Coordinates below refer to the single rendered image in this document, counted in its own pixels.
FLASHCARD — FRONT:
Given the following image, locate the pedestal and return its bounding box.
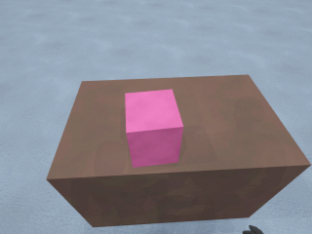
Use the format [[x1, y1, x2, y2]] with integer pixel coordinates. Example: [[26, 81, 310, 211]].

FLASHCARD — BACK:
[[46, 74, 311, 228]]

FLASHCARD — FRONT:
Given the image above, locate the carton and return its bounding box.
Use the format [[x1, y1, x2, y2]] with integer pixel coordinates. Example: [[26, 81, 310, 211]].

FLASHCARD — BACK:
[[125, 89, 183, 168]]

